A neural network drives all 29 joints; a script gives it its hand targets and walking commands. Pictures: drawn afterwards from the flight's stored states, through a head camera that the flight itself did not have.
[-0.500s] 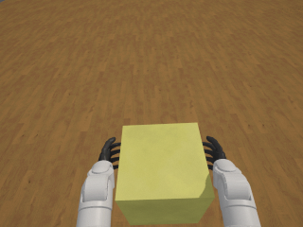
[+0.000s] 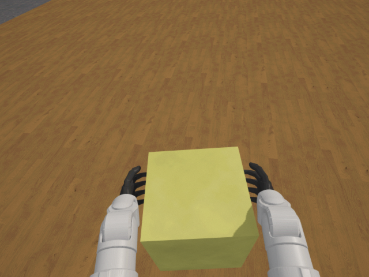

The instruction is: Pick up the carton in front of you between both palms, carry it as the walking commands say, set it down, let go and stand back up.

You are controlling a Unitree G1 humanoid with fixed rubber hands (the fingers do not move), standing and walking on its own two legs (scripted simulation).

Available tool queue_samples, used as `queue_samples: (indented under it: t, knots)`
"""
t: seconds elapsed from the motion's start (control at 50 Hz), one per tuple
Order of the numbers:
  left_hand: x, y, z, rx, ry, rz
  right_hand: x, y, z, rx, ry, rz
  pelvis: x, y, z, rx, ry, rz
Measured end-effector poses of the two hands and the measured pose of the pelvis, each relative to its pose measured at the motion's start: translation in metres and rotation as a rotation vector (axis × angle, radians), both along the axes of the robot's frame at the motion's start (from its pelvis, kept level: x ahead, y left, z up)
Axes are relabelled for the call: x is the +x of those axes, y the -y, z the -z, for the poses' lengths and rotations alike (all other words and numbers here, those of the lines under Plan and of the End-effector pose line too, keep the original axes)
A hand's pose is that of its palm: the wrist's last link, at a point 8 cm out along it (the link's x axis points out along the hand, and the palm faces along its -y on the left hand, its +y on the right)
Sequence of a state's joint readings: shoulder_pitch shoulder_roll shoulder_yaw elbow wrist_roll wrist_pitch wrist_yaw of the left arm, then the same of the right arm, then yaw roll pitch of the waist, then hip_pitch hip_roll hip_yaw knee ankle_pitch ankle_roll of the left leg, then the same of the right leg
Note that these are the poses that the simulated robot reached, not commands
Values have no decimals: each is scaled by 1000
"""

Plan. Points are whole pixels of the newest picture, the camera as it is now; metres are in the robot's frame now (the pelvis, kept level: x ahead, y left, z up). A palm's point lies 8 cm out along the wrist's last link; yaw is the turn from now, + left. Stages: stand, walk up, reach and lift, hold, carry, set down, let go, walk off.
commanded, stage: set down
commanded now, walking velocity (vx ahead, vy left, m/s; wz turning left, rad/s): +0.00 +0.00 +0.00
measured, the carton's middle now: (197, 212) +0.29 +0.00 -0.05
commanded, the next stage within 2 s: none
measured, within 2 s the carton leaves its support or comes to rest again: neither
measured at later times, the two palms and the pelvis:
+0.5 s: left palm (155, 209) +0.35 +0.13 -0.14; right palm (258, 213) +0.33 -0.17 -0.15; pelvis -0.05 -0.04 -0.07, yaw +2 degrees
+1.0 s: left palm (167, 215) +0.40 +0.11 -0.28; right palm (252, 218) +0.38 -0.19 -0.29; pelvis -0.06 -0.02 -0.20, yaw +3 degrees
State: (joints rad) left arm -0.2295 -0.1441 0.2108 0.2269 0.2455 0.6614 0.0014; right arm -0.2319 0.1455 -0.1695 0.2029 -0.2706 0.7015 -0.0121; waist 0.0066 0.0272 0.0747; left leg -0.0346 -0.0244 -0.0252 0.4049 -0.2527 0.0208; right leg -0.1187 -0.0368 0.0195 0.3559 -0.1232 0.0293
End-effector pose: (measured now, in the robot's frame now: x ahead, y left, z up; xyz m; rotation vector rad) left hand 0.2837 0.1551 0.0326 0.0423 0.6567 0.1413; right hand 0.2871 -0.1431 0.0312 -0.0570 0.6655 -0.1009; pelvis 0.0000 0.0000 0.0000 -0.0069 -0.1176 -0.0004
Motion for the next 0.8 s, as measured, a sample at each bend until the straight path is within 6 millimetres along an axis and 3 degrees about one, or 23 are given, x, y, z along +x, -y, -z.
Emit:
queue_samples:
  t: [0.14,0.24,0.4,0.54,0.62,0.8]
  knots:
    - [23,22,10,-13,-24,25,12,22,12,63,-23,76,-17,17,7,-3,-17,-27]
    - [40,30,31,2,-39,35,27,29,36,69,-36,84,-27,29,17,0,-82,-25]
    - [52,30,110,32,-55,42,41,30,117,42,-52,52,-42,42,41,5,-308,-29]
    - [67,30,189,4,-15,41,49,30,198,43,-11,70,-52,41,83,6,-552,-33]
    - [80,33,213,-26,22,29,60,32,223,60,27,88,-54,35,110,7,-661,-33]
    - [103,39,249,-64,3,3,83,38,259,69,6,97,-53,22,156,8,-793,-30]
